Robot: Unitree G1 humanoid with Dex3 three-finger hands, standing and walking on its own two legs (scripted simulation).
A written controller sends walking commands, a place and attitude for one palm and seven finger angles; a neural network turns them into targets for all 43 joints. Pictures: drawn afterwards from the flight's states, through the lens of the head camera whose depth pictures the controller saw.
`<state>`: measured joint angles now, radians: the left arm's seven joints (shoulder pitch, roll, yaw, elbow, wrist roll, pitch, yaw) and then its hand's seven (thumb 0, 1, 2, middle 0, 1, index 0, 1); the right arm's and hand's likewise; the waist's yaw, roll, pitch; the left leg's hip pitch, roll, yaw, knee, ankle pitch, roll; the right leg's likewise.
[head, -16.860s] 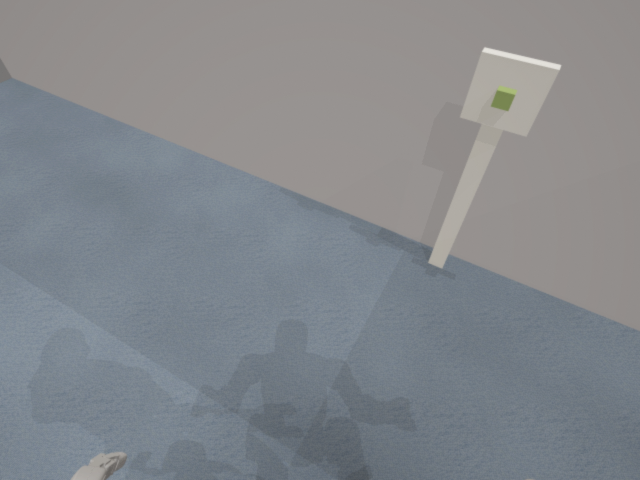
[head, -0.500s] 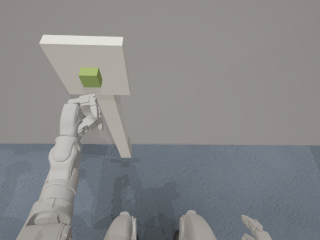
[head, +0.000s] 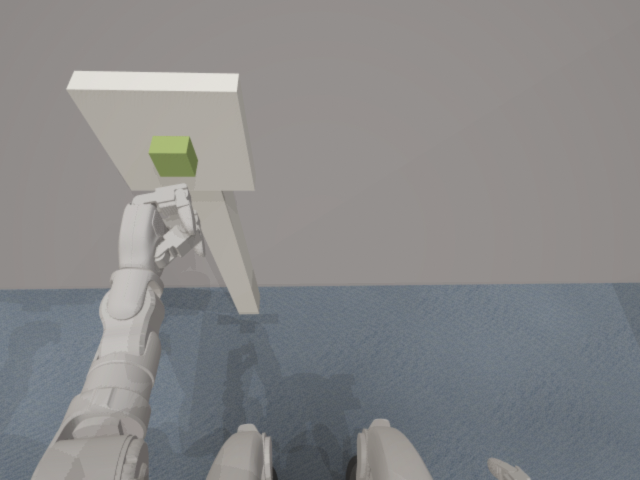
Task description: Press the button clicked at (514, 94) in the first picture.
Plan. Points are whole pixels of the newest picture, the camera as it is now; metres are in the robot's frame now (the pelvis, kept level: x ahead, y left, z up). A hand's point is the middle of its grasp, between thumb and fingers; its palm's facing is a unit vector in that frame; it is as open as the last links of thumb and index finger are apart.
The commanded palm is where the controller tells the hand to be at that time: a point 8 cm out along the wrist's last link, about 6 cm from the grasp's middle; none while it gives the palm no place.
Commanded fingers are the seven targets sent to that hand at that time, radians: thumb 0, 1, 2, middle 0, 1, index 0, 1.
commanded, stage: aim a knuckle at the button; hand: left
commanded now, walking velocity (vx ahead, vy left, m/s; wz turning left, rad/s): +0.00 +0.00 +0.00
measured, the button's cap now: (175, 154) +0.50 +0.18 +0.07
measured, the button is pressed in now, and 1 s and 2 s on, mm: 0 5 7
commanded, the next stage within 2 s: press the button with the knuckle in 0.28 s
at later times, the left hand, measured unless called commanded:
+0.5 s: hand (193, 230) +0.41 +0.16 +0.03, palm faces -0.01 -1.00 -0.02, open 3.1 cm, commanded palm +0.39 +0.21 +0.04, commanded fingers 0.00 0.90 0.90 -1.30 -1.50 -1.30 -1.50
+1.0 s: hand (196, 205) +0.45 +0.16 +0.03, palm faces +0.01 -1.00 -0.03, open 3.3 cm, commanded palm +0.43 +0.20 +0.04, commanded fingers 0.00 0.90 0.90 -1.30 -1.50 -1.30 -1.50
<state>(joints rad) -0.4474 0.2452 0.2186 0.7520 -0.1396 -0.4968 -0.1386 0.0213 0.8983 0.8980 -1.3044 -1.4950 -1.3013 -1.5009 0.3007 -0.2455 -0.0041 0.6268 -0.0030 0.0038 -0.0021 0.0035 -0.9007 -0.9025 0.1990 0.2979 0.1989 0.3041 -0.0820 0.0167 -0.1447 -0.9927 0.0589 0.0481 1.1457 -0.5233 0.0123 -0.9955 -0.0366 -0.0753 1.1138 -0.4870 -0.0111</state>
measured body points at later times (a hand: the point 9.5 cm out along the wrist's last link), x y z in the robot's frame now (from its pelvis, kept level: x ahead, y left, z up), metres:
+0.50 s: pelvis +0.00 +0.00 +0.00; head +0.11 +0.02 +0.43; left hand +0.41 +0.21 +0.03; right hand +0.10 -0.25 -0.12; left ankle +0.01 +0.11 -0.65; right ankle +0.02 -0.12 -0.65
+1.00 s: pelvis -0.01 +0.00 -0.01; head +0.12 +0.02 +0.43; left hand +0.44 +0.21 +0.04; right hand +0.05 -0.26 -0.13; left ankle +0.01 +0.11 -0.65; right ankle +0.02 -0.12 -0.65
